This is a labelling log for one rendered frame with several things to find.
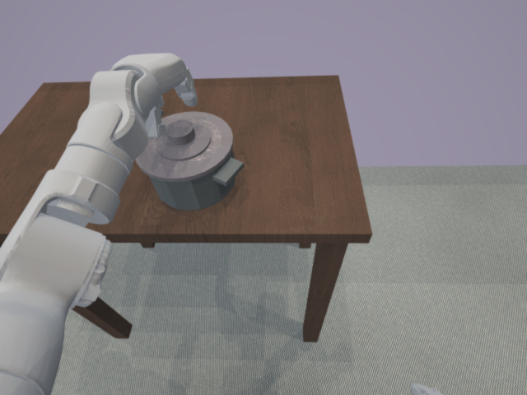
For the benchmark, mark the left robot upper arm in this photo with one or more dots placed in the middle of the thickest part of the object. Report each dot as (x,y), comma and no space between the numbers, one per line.
(57,266)

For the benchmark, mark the lid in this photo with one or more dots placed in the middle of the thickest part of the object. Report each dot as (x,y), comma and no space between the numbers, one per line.
(209,149)

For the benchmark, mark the table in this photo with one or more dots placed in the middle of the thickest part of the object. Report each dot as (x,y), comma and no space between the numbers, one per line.
(300,182)

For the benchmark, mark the robot left hand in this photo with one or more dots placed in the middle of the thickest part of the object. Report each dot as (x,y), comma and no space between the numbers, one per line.
(170,72)

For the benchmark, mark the left robot forearm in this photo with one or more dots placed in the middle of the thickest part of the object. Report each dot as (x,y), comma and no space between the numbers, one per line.
(111,133)

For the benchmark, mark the knob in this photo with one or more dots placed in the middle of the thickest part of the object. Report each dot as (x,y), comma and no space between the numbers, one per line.
(181,132)

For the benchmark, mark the pot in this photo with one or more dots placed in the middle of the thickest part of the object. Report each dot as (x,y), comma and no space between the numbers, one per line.
(202,192)

